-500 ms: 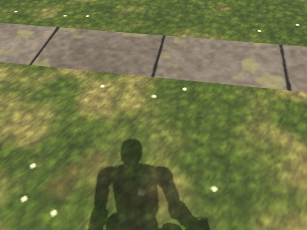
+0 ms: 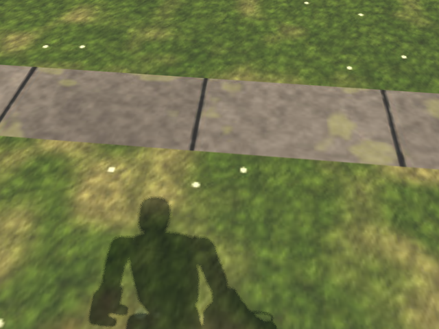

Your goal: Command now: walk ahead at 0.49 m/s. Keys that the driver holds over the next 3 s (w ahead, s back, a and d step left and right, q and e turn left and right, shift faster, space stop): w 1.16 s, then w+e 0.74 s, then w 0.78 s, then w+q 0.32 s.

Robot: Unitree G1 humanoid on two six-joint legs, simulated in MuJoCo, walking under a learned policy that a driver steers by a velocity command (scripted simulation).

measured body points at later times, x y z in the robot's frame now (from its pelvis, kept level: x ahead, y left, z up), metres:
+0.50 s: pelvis +0.27 -0.08 +0.00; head +0.29 -0.10 +0.45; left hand +0.33 +0.18 -0.12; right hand +0.36 -0.35 -0.14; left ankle +0.27 +0.08 -0.66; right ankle +0.29 -0.16 -0.74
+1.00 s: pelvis +0.55 -0.01 -0.01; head +0.57 +0.00 +0.44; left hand +0.57 +0.25 -0.15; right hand +0.67 -0.27 -0.13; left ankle +0.61 +0.07 -0.74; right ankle +0.45 -0.16 -0.65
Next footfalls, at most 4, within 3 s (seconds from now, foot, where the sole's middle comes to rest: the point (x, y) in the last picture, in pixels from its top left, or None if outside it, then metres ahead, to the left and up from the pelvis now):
0.30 right None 0.33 -0.17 -0.78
0.86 left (198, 289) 0.65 0.07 -0.78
1.44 right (261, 208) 0.96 -0.16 -0.78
1.96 left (224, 146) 1.28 -0.04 -0.78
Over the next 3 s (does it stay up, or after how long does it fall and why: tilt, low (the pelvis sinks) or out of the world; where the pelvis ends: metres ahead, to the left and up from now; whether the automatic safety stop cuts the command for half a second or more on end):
stays up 1.59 -0.32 -0.02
